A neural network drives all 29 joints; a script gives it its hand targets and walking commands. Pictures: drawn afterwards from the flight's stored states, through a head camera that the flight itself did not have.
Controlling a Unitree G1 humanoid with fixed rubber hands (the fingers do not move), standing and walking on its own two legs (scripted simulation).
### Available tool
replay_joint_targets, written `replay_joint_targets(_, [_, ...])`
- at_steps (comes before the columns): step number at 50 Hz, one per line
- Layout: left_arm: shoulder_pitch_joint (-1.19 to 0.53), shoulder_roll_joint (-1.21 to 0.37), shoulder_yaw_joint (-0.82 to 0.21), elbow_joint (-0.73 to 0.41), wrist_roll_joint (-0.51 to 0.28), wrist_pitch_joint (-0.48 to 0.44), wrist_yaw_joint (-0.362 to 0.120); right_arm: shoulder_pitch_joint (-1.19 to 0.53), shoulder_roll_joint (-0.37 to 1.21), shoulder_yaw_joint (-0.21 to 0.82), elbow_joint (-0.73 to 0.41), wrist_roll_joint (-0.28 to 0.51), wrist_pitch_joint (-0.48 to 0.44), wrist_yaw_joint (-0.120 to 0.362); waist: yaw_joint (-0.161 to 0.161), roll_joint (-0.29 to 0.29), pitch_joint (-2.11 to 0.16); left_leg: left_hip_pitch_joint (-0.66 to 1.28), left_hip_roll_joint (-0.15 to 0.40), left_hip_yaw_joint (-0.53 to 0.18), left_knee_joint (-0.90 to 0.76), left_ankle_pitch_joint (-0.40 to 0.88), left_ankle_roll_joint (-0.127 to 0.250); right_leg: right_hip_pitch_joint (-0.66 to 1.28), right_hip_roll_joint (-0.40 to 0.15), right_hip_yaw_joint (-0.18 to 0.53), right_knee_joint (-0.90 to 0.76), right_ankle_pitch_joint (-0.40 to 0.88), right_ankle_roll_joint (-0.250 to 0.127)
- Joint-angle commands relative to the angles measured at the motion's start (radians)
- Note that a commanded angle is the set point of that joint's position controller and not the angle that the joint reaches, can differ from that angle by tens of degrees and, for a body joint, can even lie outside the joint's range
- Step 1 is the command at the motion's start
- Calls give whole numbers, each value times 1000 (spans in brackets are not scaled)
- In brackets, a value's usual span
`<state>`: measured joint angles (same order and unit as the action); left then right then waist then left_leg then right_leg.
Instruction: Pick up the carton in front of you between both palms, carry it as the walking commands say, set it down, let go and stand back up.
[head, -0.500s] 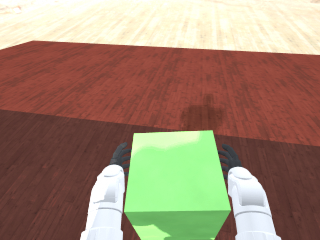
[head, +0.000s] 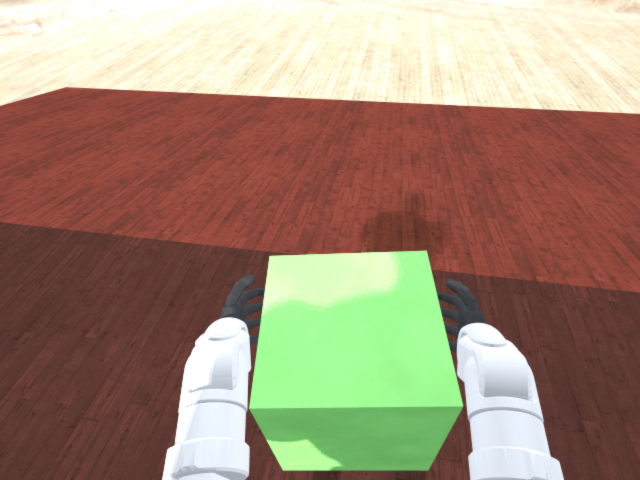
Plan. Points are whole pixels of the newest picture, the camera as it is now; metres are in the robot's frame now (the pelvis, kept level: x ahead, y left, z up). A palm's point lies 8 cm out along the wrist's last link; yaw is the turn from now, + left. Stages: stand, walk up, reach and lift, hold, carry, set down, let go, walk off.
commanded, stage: hold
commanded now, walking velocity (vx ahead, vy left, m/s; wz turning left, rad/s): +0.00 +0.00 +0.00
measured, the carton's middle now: (351, 366) +0.29 +0.00 -0.02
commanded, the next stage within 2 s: carry in 0.18 s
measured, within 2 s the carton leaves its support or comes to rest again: neither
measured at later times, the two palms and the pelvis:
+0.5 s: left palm (240, 273) +0.36 +0.15 +0.09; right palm (463, 282) +0.35 -0.15 +0.08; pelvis +0.08 +0.01 -0.01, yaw -3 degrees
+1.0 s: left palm (259, 171) +0.61 +0.16 +0.09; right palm (426, 183) +0.57 -0.14 +0.09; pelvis +0.35 +0.03 -0.01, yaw -5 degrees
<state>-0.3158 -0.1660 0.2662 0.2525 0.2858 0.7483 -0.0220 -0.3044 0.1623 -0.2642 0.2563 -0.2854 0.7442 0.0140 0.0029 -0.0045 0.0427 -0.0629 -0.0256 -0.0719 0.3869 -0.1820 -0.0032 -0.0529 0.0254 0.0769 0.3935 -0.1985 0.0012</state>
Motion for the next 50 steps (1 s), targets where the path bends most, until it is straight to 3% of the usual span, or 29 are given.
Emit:
replay_joint_targets(1, [-472, -913, -544, 0, -238, -19, -213, -525, 881, 546, -30, 244, -26, 229, -2, 5, -218, 61, -51, -1, -67, 54, -1, -7, 53, -4, -83, 40, -6])
replay_joint_targets(8, [-422, -904, -553, -32, -244, -13, -207, -481, 877, 562, -67, 256, -21, 223, 0, 2, -239, 80, -57, -3, -66, 138, -5, 20, 56, 2, -84, 125, -1])
replay_joint_targets(9, [-462, -897, -589, -48, -270, -8, -207, -512, 884, 583, -79, 276, -12, 221, 2, -15, -260, -40, 119, 14, 10, -22, 7, -103, -124, 12, -24, -9, -15])
replay_joint_targets(11, [-477, -896, -610, -85, -295, 6, -202, -522, 883, 613, -118, 304, 5, 214, 0, -30, -228, -146, 87, -18, -11, -473, 15, -187, -109, 74, -96, -514, -34])
replay_joint_targets(12, [-491, -904, -631, -111, -306, 13, -196, -528, 890, 634, -147, 318, 12, 209, -3, -46, -206, -201, 77, -13, 5, -544, 10, -223, -110, 95, -110, -602, -37])
replay_joint_targets(15, [-486, -916, -715, -216, -355, 52, -171, -553, 900, 719, -254, 367, 50, 190, 3, -73, -315, -174, 49, 75, 142, -209, -3, -155, -164, 125, -95, -355, -62])
replay_joint_targets(17, [-444, -897, -751, -274, -374, 103, -144, -531, 888, 768, -306, 403, 100, 175, 2, -69, -372, -118, 39, 85, 83, -241, 4, -183, -157, 112, -66, -388, -72])
replay_joint_targets(18, [-445, -880, -764, -313, -379, 132, -129, -528, 876, 779, -339, 418, 128, 165, -2, -23, -358, -75, 83, 22, 14, -336, 24, -267, -126, 69, -6, -424, -63])
replay_joint_targets(20, [-462, -853, -780, -367, -398, 194, -106, -476, 834, 766, -359, 424, 185, 137, -24, 222, -278, 20, 289, -309, -175, -553, 122, -533, -24, -101, 289, -327, -9])
replay_joint_targets(21, [-442, -833, -788, -383, -413, 223, -95, -440, 810, 762, -378, 418, 214, 119, -24, 242, -221, 68, 354, -381, -205, -477, 172, -634, -34, -141, 308, -276, -4])
replay_joint_targets(23, [-413, -816, -812, -428, -459, 276, -74, -392, 767, 758, -448, 410, 268, 76, -22, 135, -224, 49, 349, -315, -155, -208, 192, -574, -48, -161, 198, -239, -6])
replay_joint_targets(26, [-297, -809, -845, -524, -498, 333, -42, -328, 766, 814, -583, 472, 335, 43, -9, 117, -363, -97, 208, 6, 32, -28, 92, -151, -14, -237, -1, -57, 3])
replay_joint_targets(27, [-270, -821, -854, -552, -505, 349, -36, -296, 767, 825, -613, 485, 353, 40, -3, 61, -406, -254, 167, 72, 121, -44, 55, 68, -58, -174, -13, -45, -22])
replay_joint_targets(28, [-225, -818, -850, -574, -501, 365, -28, -291, 778, 842, -656, 505, 373, 40, 16, -129, -413, -447, 92, 169, 331, -116, 7, 203, -235, 85, -126, -211, -90])
replay_joint_targets(29, [-191, -802, -825, -583, -479, 378, -14, -336, 784, 874, -708, 539, 398, 44, 28, -309, -342, -701, 40, 215, 464, -279, -9, 295, -419, 357, -151, -87, -198])
replay_joint_targets(30, [-176, -825, -812, -608, -469, 389, -7, -371, 785, 890, -747, 562, 415, 50, 34, -260, -296, -782, 64, 159, 524, -399, 9, 281, -473, 417, -142, 86, -267])
replay_joint_targets(31, [-179, -843, -826, -654, -486, 403, -5, -344, 788, 890, -748, 568, 426, 53, 35, -158, -279, -824, 93, 133, 558, -416, 17, 301, -459, 369, -124, 206, -268])
replay_joint_targets(32, [-179, -851, -841, -705, -503, 414, -3, -294, 808, 891, -753, 577, 431, 52, 33, -84, -310, -822, 95, 145, 552, -394, 13, 325, -419, 280, -111, 271, -234])
replay_joint_targets(33, [-177, -861, -865, -755, -523, 421, -2, -240, 828, 884, -763, 580, 435, 49, 32, -68, -347, -797, 107, 156, 488, -344, 10, 339, -390, 207, -114, 281, -199])
replay_joint_targets(37, [-170, -830, -901, -854, -564, 445, -6, -163, 815, 866, -825, 553, 447, 25, 25, -153, -332, -524, 45, 266, 229, -109, -1, 158, -277, -42, -127, 302, -117])
replay_joint_targets(40, [-140, -765, -902, -865, -581, 468, -5, -118, 756, 847, -842, 539, 465, 8, 0, -112, -349, -129, -17, 351, 81, 46, 18, -70, -224, -197, 39, 329, -69])
replay_joint_targets(41, [-133, -741, -897, -866, -582, 478, -3, -111, 732, 837, -842, 533, 474, 4, -8, -83, -388, 52, 1, 345, 85, 19, 37, -171, -196, -250, 164, 341, -43])
replay_joint_targets(42, [-154, -715, -891, -874, -586, 491, -2, -106, 702, 823, -837, 526, 484, 0, -23, 22, -418, 220, 142, 136, 44, -136, 77, -349, -153, -271, 358, 186, -3])
replay_joint_targets(43, [-187, -687, -885, -893, -589, 507, 0, -103, 663, 801, -828, 519, 492, -5, -34, 279, -435, 309, 422, -373, -120, -287, 180, -577, -43, -262, 649, -142, 41])
replay_joint_targets(44, [-207, -671, -885, -883, -597, 521, -2, -115, 669, 787, -802, 514, 501, -10, -45, 243, -379, 299, 481, -490, -159, -166, 262, -694, -47, -153, 794, -299, 7])
replay_joint_targets(45, [-215, -693, -884, -865, -604, 522, -7, -138, 684, 796, -828, 520, 505, -11, -36, 149, -349, 247, 468, -433, -154, -48, 252, -744, -99, -104, 868, -279, -19])
replay_joint_targets(47, [-192, -743, -867, -824, -586, 516, -13, -210, 742, 834, -857, 554, 506, -2, -22, 48, -341, 135, 418, -256, -173, 2, 196, -702, -169, -84, 849, -154, -27])
replay_joint_targets(48, [-169, -775, -862, -796, -570, 511, -15, -216, 763, 847, -851, 564, 503, 7, -20, 23, -339, 84, 391, -173, -193, -9, 160, -657, -183, -85, 788, -99, -24])
replay_joint_targets(50, [-98, -810, -843, -740, -525, 496, -12, -214, 785, 885, -846, 587, 499, 30, -17, 50, -321, 57, 340, -38, -216, 36, 122, -630, -162, -131, 669, -24, -11])
